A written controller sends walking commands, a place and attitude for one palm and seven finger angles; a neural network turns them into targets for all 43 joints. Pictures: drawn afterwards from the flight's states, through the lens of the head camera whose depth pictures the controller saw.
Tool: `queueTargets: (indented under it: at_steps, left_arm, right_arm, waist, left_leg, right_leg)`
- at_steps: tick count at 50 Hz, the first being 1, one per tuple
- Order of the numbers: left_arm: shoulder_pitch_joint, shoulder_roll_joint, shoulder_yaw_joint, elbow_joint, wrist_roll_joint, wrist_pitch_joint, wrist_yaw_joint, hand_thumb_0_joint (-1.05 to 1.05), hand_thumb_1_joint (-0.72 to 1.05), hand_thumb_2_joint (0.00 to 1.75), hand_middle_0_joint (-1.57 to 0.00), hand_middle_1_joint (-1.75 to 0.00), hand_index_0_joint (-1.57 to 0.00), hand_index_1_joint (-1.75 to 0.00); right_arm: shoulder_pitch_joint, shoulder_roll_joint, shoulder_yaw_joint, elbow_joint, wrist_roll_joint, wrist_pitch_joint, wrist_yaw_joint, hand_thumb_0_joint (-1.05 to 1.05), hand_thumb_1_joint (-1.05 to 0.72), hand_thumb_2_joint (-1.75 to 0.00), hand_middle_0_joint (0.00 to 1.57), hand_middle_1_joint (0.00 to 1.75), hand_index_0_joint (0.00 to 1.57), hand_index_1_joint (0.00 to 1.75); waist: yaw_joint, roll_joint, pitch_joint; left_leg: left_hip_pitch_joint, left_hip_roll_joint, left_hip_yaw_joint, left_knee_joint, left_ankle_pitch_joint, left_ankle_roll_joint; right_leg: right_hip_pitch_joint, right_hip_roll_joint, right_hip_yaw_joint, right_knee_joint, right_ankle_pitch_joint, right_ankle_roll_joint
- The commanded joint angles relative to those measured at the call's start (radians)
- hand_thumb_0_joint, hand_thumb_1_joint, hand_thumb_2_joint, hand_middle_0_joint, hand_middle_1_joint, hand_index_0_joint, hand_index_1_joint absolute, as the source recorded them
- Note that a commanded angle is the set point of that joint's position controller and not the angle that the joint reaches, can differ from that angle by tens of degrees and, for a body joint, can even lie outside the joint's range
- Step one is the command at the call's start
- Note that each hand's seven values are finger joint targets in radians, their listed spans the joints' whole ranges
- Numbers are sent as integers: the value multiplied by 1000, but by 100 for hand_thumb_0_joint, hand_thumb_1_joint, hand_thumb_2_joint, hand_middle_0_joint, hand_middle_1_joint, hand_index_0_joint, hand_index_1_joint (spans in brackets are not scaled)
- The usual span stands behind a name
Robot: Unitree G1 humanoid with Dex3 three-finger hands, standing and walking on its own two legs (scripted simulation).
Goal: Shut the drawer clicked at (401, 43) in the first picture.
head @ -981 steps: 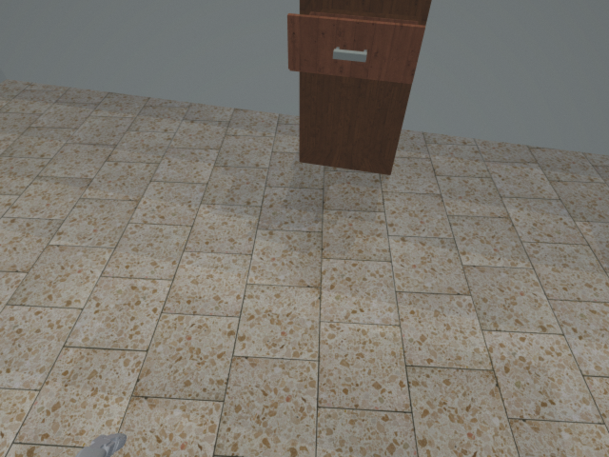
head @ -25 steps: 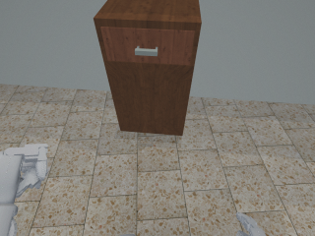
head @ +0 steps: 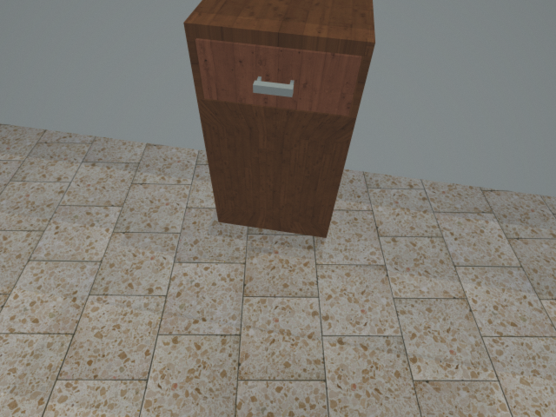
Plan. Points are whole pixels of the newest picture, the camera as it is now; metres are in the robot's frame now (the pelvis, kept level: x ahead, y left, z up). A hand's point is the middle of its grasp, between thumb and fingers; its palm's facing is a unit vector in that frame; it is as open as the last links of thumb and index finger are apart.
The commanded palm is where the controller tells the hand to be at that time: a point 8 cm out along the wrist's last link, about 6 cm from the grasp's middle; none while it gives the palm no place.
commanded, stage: let the arm hang, fingers relaxed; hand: left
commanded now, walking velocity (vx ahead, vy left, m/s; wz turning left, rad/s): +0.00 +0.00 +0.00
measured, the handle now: (274, 85) +0.94 +0.08 -0.04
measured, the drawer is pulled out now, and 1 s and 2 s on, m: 0.00 0.00 0.00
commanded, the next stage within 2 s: look to check the result in 0.54 s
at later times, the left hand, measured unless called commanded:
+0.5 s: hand out of the picture +0.02 +0.18 -0.17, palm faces +0.01 -0.98 -0.20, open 7.3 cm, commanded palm none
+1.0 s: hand out of the picture +0.03 +0.18 -0.17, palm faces +0.01 -0.98 -0.21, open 7.4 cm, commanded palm none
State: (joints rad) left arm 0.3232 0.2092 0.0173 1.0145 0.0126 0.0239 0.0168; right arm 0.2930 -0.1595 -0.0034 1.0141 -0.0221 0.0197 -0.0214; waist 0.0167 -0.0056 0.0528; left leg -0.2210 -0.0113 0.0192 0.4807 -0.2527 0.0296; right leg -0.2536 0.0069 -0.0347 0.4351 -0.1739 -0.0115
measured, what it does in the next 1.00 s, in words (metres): stands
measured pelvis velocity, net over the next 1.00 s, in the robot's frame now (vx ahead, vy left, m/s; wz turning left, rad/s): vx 0.01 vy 0.00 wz -0.02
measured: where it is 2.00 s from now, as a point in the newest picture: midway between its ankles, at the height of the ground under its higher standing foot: outside the picture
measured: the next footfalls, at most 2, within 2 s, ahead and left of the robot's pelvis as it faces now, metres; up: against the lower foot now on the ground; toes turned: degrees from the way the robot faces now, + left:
none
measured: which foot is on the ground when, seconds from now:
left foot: down 0.00-1.00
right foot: down 0.00-1.00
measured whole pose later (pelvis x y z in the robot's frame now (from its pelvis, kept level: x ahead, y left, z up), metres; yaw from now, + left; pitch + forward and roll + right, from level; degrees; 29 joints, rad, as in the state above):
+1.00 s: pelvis +0.01 +0.00 +0.00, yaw -1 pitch -2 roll +0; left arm 0.22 0.17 0.02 1.14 0.01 -0.01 0.02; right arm 0.26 -0.17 -0.02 1.12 -0.02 0.00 -0.03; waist -0.01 0.01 0.06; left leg -0.14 -0.02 0.04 0.39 -0.23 0.03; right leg -0.19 0.00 -0.01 0.39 -0.17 -0.01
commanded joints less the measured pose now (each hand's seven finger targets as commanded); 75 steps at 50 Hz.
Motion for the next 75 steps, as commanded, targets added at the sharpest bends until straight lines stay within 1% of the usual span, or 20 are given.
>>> queueTargets:
  at_steps: [1,3,4,5,8,13,21,24,26,28,33,39,40,46,52,56,60,64,73,75]
  left_arm:
    - [-15,86,8,-10,-6,-31,6,0,90,90,-24,-34,-24,-34]
    - [-21,78,5,13,-5,-30,9,0,90,90,-20,-30,-20,-30]
    - [-15,81,6,23,-4,-31,9,0,90,90,-20,-30,-20,-30]
    - [-21,72,5,31,-4,-30,10,0,90,90,-20,-30,-20,-30]
    - [-23,63,6,50,-3,-28,12,0,90,90,-20,-30,-20,-30]
    - [-27,53,10,67,-2,-31,14,0,90,90,-20,-30,-20,-30]
    - [-34,53,15,76,-4,-37,16,0,90,90,-20,-30,-20,-30]
    - [-35,56,15,78,-3,-37,18,0,90,90,-20,-30,-20,-30]
    - [-33,55,17,80,-4,-38,17,0,90,90,-20,-30,-20,-30]
    - [-37,55,17,83,-4,-39,17,0,90,90,-20,-30,-20,-30]
    - [-42,58,19,87,-4,-39,18,0,90,90,-20,-30,-20,-30]
    - [-46,70,22,89,-2,-44,18,0,90,90,-20,-30,-20,-30]
    - [-53,71,21,91,-2,-44,18,0,90,90,-20,-30,-20,-30]
    - [-71,85,23,90,-3,-45,16,0,90,90,-20,-30,-20,-30]
    - [-87,105,24,89,-3,-48,14,0,90,90,-20,-30,-20,-30]
    - [-101,119,26,86,-3,-51,13,0,90,90,-20,-30,-20,-30]
    - [-117,131,27,81,-3,-50,12,0,90,90,-20,-30,-20,-30]
    - [-128,149,31,77,-3,-54,12,0,90,90,-20,-30,-20,-30]
    - [-165,174,33,75,-4,-51,8,0,90,90,-20,-30,-20,-30]
    - [-171,181,33,74,-4,-52,8,0,90,90,-20,-30,-20,-30]
  right_arm:
    - [26,-104,-20,-19,8,-29,-11,0,-90,-90,20,30,20,30]
    - [31,-98,-19,0,7,-25,-11,0,-90,-90,20,30,20,30]
    - [39,-97,-20,8,8,-26,-11,0,-90,-90,20,30,20,30]
    - [39,-92,-18,17,7,-25,-11,0,-90,-90,20,30,20,30]
    - [43,-86,-18,35,5,-22,-11,0,-90,-90,20,30,20,30]
    - [53,-79,-18,56,3,-27,-12,0,-90,-90,20,30,20,30]
    - [74,-71,-19,76,6,-31,-14,0,-90,-90,20,30,20,30]
    - [76,-76,-23,78,7,-30,-14,0,-90,-90,20,30,20,30]
    - [80,-70,-22,84,5,-30,-15,0,-90,-90,20,30,20,30]
    - [81,-74,-23,86,5,-30,-16,0,-90,-90,20,30,20,30]
    - [75,-81,-24,88,6,-33,-17,0,-90,-90,20,30,20,30]
    - [63,-99,-29,86,9,-34,-18,0,-90,-90,20,30,20,30]
    - [57,-96,-27,89,8,-34,-18,0,-90,-90,20,30,20,30]
    - [33,-110,-28,87,6,-33,-17,0,-90,-90,20,30,20,30]
    - [8,-137,-31,83,7,-36,-16,0,-90,-90,20,30,20,30]
    - [-10,-150,-33,82,6,-36,-16,0,-90,-90,20,30,20,30]
    - [-27,-161,-34,80,6,-35,-14,0,-90,-90,20,30,20,30]
    - [-41,-184,-36,75,7,-40,-14,0,-90,-90,20,30,20,30]
    - [-74,-212,-34,76,5,-41,-13,0,-90,-90,20,30,20,30]
    - [-75,-220,-35,74,5,-40,-13,0,-90,-90,20,30,20,30]
  waist:
    - [-15,32,-31]
    - [-20,15,10]
    - [-18,11,3]
    - [-21,22,21]
    - [-20,10,53]
    - [-19,26,38]
    - [-21,2,22]
    - [-20,8,40]
    - [-22,16,27]
    - [-24,-1,26]
    - [-24,29,25]
    - [-26,-8,12]
    - [-27,-4,28]
    - [-28,29,27]
    - [-27,-1,-7]
    - [-29,-3,-9]
    - [-29,9,-1]
    - [-27,17,-47]
    - [-26,11,-24]
    - [-27,8,-34]
  left_leg:
    - [-2,118,-104,-159,60,27]
    - [-10,114,-104,-173,20,23]
    - [-3,114,-103,-175,24,25]
    - [-12,113,-104,-182,8,23]
    - [-27,108,-104,-198,-46,21]
    - [-20,107,-99,-202,-30,20]
    - [2,105,-87,-184,37,19]
    - [-1,105,-89,-185,26,20]
    - [4,103,-86,-184,20,18]
    - [8,104,-88,-185,21,19]
    - [20,109,-88,-185,42,19]
    - [42,111,-80,-169,82,19]
    - [37,109,-79,-172,81,17]
    - [42,111,-83,-177,79,14]
    - [71,115,-82,-172,117,14]
    - [81,115,-82,-170,140,12]
    - [79,118,-84,-179,133,11]
    - [105,122,-84,-172,193,10]
    - [106,128,-89,-194,199,6]
    - [112,129,-87,-193,197,6]
  right_leg:
    - [53,-88,95,-94,2,-26]
    - [33,-86,99,-108,-31,-27]
    - [34,-86,99,-108,-31,-27]
    - [29,-87,98,-112,-41,-26]
    - [15,-86,101,-118,-70,-25]
    - [30,-88,101,-112,-49,-25]
    - [44,-94,104,-111,-18,-27]
    - [30,-89,107,-112,-33,-29]
    - [38,-92,107,-115,-35,-29]
    - [36,-91,110,-116,-36,-30]
    - [34,-90,110,-107,-15,-32]
    - [44,-94,115,-114,12,-35]
    - [39,-97,114,-117,9,-34]
    - [45,-98,117,-126,3,-34]
    - [63,-103,117,-124,45,-33]
    - [70,-106,121,-125,80,-34]
    - [71,-107,120,-131,70,-33]
    - [102,-110,118,-116,141,-35]
    - [106,-114,112,-125,136,-33]
    - [111,-114,114,-127,137,-33]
